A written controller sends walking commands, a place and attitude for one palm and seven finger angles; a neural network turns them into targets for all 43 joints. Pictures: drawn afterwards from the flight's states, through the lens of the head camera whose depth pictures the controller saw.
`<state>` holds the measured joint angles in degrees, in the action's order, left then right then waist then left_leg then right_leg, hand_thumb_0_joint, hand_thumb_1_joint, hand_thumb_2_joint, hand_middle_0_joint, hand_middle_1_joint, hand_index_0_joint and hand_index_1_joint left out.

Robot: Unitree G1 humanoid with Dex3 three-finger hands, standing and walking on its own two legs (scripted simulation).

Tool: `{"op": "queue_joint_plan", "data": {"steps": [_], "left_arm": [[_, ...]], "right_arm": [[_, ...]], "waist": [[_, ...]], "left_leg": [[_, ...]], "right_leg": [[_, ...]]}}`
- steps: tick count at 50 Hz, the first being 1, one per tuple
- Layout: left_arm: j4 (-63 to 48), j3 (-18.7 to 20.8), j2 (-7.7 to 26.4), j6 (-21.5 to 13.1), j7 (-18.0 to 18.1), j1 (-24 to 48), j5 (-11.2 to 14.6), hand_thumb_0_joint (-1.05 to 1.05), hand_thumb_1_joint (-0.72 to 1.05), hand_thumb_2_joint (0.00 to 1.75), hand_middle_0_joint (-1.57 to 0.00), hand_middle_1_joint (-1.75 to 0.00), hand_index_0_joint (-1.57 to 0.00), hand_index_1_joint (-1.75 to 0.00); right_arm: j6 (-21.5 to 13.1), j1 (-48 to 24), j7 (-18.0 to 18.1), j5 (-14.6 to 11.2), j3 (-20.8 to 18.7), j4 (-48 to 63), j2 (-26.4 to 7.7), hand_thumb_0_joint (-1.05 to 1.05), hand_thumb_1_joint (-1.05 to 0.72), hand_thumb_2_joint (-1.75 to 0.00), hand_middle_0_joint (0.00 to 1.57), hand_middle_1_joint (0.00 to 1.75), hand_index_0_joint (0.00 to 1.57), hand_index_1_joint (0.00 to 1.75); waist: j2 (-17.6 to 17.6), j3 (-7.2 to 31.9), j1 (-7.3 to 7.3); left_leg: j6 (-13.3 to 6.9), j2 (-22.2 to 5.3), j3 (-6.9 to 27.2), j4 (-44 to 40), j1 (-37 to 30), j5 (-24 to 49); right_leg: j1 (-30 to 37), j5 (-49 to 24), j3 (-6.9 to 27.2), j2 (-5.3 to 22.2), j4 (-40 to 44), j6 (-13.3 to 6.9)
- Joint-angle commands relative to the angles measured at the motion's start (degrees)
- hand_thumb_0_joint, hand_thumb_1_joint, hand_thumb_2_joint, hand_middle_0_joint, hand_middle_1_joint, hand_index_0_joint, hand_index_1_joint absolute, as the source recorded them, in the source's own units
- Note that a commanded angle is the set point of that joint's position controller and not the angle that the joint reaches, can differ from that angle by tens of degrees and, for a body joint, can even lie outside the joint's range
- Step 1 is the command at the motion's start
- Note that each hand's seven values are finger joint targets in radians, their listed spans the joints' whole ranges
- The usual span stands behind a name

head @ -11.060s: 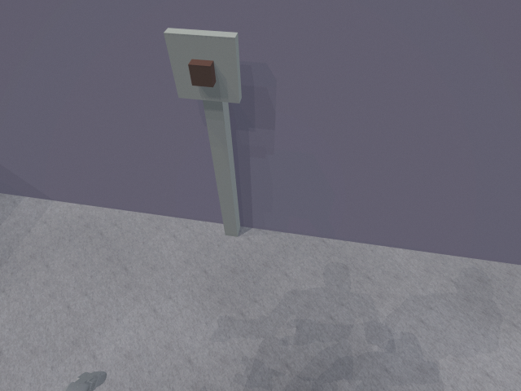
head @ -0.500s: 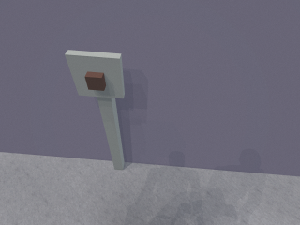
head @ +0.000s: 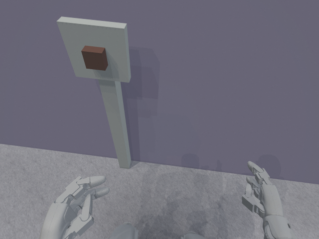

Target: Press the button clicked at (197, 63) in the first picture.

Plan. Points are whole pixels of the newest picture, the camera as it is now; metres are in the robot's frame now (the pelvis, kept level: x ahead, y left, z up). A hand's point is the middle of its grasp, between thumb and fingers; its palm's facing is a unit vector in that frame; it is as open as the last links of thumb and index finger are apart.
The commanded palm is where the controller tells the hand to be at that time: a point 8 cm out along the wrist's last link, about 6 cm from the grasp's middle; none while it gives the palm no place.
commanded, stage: raise the hand and make a fist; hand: left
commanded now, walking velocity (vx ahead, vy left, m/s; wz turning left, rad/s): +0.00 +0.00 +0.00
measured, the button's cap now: (95, 57) +0.56 +0.24 +0.14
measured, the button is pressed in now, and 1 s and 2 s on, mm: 0 0 0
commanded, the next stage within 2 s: aim a knuckle at the button in 1.58 s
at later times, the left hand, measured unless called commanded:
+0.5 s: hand (72, 192) +0.20 +0.20 +0.08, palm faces -0.01 -1.00 -0.06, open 3.1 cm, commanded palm +0.16 +0.25 +0.09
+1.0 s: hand (57, 171) +0.22 +0.22 +0.12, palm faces +0.01 -1.00 -0.07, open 3.1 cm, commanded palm +0.20 +0.28 +0.13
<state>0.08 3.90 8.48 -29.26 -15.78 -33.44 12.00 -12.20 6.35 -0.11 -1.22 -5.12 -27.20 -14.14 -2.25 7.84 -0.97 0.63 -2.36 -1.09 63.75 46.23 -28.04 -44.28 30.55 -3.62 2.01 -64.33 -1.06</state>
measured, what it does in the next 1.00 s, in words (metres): stands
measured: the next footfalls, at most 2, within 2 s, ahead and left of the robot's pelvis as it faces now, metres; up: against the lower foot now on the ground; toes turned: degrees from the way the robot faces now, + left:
none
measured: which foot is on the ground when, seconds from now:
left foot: down 0.00-1.00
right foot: down 0.00-1.00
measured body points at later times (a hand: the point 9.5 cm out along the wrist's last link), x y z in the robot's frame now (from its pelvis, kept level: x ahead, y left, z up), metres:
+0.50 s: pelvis +0.01 +0.00 +0.01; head +0.06 +0.00 +0.46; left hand +0.19 +0.25 +0.08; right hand +0.16 -0.25 -0.08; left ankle +0.04 +0.13 -0.66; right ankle +0.02 -0.11 -0.66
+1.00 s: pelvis +0.02 +0.02 +0.03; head +0.04 +0.02 +0.48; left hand +0.21 +0.28 +0.12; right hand +0.22 -0.19 -0.03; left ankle +0.04 +0.13 -0.66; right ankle +0.02 -0.11 -0.66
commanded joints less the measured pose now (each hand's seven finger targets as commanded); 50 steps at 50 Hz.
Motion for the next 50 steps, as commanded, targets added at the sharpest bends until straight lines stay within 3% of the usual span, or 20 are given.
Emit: {"op": "queue_joint_plan", "data": {"steps": [1,2,5,7,8,11,12,14,17,19,21,25,28,29,34,42,45,47,50], "left_arm": [[-25.3,7.4,8.5,-4.0,2.0,2.5,3.3,0.0,0.9,0.9,-0.81,-0.96,-0.81,-0.96],[-27.9,6.1,8.6,-4.8,1.4,6.1,3.6,0.0,0.9,0.9,-0.83,-0.99,-0.83,-0.99],[-25.3,4.7,8.7,-4.8,-2.2,6.9,4.0,0.0,0.9,0.9,-0.92,-1.08,-0.92,-1.08],[-21.0,4.5,8.4,-1.8,-5.3,4.9,5.2,0.0,0.9,0.9,-0.97,-1.14,-0.97,-1.14],[-19.0,6.1,9.7,0.3,-6.3,4.1,5.4,0.0,0.9,0.9,-1.0,-1.17,-1.0,-1.17],[-17.1,11.7,12.2,6.5,-7.0,0.1,7.0,0.0,0.9,0.9,-1.08,-1.26,-1.08,-1.26],[-16.3,13.3,13.0,8.0,-6.8,-0.7,7.6,0.0,0.9,0.9,-1.11,-1.29,-1.11,-1.29],[-19.5,14.1,12.6,8.9,-5.3,-0.6,8.3,0.0,0.9,0.9,-1.16,-1.35,-1.16,-1.35],[-17.3,14.8,12.1,7.9,-3.0,-0.8,8.4,0.0,0.9,0.9,-1.24,-1.44,-1.24,-1.44],[-19.6,13.3,11.7,5.9,-2.5,0.8,7.9,0.0,0.9,0.9,-1.3,-1.5,-1.3,-1.5],[-18.8,11.2,10.0,4.4,-2.2,0.2,7.5,0.0,0.9,0.9,-1.3,-1.5,-1.3,-1.5],[-19.5,10.9,11.2,3.5,-2.1,0.7,6.9,0.0,0.9,0.9,-1.3,-1.5,-1.3,-1.5],[-20.7,11.3,12.2,3.8,-1.0,2.4,6.4,0.0,0.9,0.9,-1.3,-1.5,-1.3,-1.5],[-21.4,11.5,12.1,4.0,-0.6,2.1,6.5,0.0,0.9,0.9,-1.3,-1.5,-1.3,-1.5],[-22.1,11.3,12.3,5.9,0.7,4.3,5.9,0.0,0.9,0.9,-1.3,-1.5,-1.3,-1.5],[-21.5,11.5,13.3,10.0,-0.2,9.1,6.0,0.0,0.9,0.9,-1.3,-1.5,-1.3,-1.5],[-22.1,12.3,14.3,11.2,-0.7,11.3,6.0,0.0,0.9,0.9,-1.3,-1.5,-1.3,-1.5],[-20.4,13.0,14.8,12.1,-0.9,12.5,6.4,0.0,0.9,0.9,-1.3,-1.5,-1.3,-1.5],[-20.3,13.4,15.2,12.9,-1.8,14.6,6.7,0.0,0.9,0.9,-1.3,-1.5,-1.3,-1.5]], "right_arm": [[-0.6,1.4,1.5,-0.1,-0.8,9.1,-4.2,0.0,-0.9,-0.9,0.2,0.3,0.2,0.3],[-0.6,2.5,1.9,0.1,-0.3,8.7,-4.4,0.0,-0.9,-0.9,0.2,0.3,0.2,0.3],[-1.7,3.1,2.7,-0.1,0.2,6.6,-5.0,0.0,-0.9,-0.9,0.2,0.3,0.2,0.3],[-2.2,2.7,2.9,-0.6,0.6,6.1,-5.3,0.0,-0.9,-0.9,0.2,0.3,0.2,0.3],[-2.1,2.9,3.1,-0.9,0.7,5.9,-5.3,0.0,-0.9,-0.9,0.2,0.3,0.2,0.3],[-1.4,1.7,3.8,-1.6,0.5,6.6,-5.0,0.0,-0.9,-0.9,0.2,0.3,0.2,0.3],[-1.2,0.9,3.9,-1.6,0.6,6.6,-4.7,0.0,-0.9,-0.9,0.2,0.3,0.2,0.3],[-0.9,1.4,3.9,-1.5,0.8,7.0,-3.9,0.0,-0.9,-0.9,0.2,0.3,0.2,0.3],[-0.9,0.9,4.0,-1.2,0.9,6.2,-3.6,0.0,-0.9,-0.9,0.2,0.3,0.2,0.3],[-1.4,2.1,3.7,-1.0,0.9,6.1,-4.0,0.0,-0.9,-0.9,0.2,0.3,0.2,0.3],[-1.9,2.8,3.5,-1.2,0.8,5.9,-4.4,0.0,-0.9,-0.9,0.2,0.3,0.2,0.3],[-2.7,3.2,3.3,-1.5,0.7,6.1,-5.3,0.0,-0.9,-0.9,0.2,0.3,0.2,0.3],[-2.8,3.3,3.6,-1.5,0.9,6.3,-5.8,0.0,-0.9,-0.9,0.2,0.3,0.2,0.3],[-2.9,3.2,3.6,-1.6,0.8,6.4,-5.7,0.0,-0.9,-0.9,0.2,0.3,0.2,0.3],[-2.6,3.6,3.4,-1.7,1.5,6.7,-5.9,0.0,-0.9,-0.9,0.2,0.3,0.2,0.3],[-2.4,3.7,3.4,-1.6,2.7,6.8,-6.3,0.0,-0.9,-0.9,0.2,0.3,0.2,0.3],[-2.4,3.9,3.5,-1.7,3.1,6.9,-6.4,0.0,-0.9,-0.9,0.2,0.3,0.2,0.3],[-2.4,3.7,3.6,-1.6,3.4,6.6,-6.5,0.0,-0.9,-0.9,0.2,0.3,0.2,0.3],[-2.5,4.1,3.7,-1.8,3.6,6.5,-6.7,0.0,-0.9,-0.9,0.2,0.3,0.2,0.3]], "waist": [[8.4,10.4,0.87],[5.4,10.3,2.75],[6.4,9.7,4.17],[4.9,9.0,4.33],[3.3,9.1,4.07],[0.1,12.5,1.35],[0.8,13.0,0.2],[1.8,14.1,-0.32],[-2.3,9.7,-0.31],[1.5,10.3,0.21],[1.2,8.6,0.95],[3.8,8.2,0.9],[3.5,7.4,0.84],[5.1,7.9,0.5],[6.3,6.4,1.05],[5.6,5.8,1.59],[7.3,6.4,1.41],[5.6,5.1,1.4],[5.9,6.0,1.54]], "left_leg": [[-2.1,2.2,1.0,-5.0,-4.9,12.9],[-2.4,1.9,1.7,-3.6,-4.2,13.1],[-2.6,1.4,2.4,-1.5,-3.2,12.7],[-2.7,1.5,2.7,-1.2,-2.1,12.5],[-2.7,1.5,2.6,-1.7,-1.5,11.7],[-2.5,2.0,2.5,-3.9,-1.3,12.8],[-2.3,2.1,2.7,-4.5,-1.7,13.8],[-2.2,2.1,2.6,-6.6,-3.9,15.2],[-2.0,2.0,3.1,-8.1,-3.2,14.7],[-2.0,2.2,2.9,-9.3,-5.0,14.5],[-2.1,2.2,2.8,-10.2,-6.4,13.5],[-2.1,2.2,2.6,-12.2,-8.5,12.4],[-2.2,2.1,2.9,-14.0,-9.8,11.1],[-2.1,2.1,2.8,-14.4,-10.6,11.3],[-2.0,1.8,3.3,-16.3,-13.0,11.7],[-1.8,1.5,4.2,-18.2,-16.2,14.2],[-1.6,1.5,4.3,-19.1,-18.0,15.3],[-1.7,1.5,4.5,-19.6,-17.7,14.6],[-1.7,1.5,4.2,-20.2,-19.5,16.0]], "right_leg": [[3.8,-13.2,4.2,-2.1,10.7,-0.3],[2.9,-13.8,4.3,-2.5,10.4,0.0],[0.7,-13.5,4.7,-2.5,11.0,0.3],[2.0,-13.5,5.4,-2.5,12.2,0.6],[3.1,-12.8,5.9,-2.1,13.4,1.0],[9.7,-13.4,7.2,-0.7,15.7,2.0],[11.5,-14.5,7.0,-0.8,15.3,1.9],[12.9,-17.3,6.1,-0.5,15.5,2.2],[12.2,-16.8,4.9,-1.0,16.0,2.1],[10.9,-15.0,4.0,-1.1,15.9,1.7],[9.1,-12.7,3.1,-1.6,16.5,1.4],[8.2,-9.5,2.0,-1.9,17.1,0.7],[8.0,-7.8,0.8,-2.2,17.5,0.3],[8.4,-8.3,0.6,-2.2,17.4,0.2],[8.8,-10.1,-0.8,-2.6,17.9,0.1],[11.2,-13.8,-1.5,-3.0,19.5,0.1],[11.9,-15.0,-1.8,-2.9,19.9,0.1],[12.5,-14.5,-1.7,-3.2,20.7,0.1],[13.6,-16.2,-1.7,-3.0,21.6,0.2]]}}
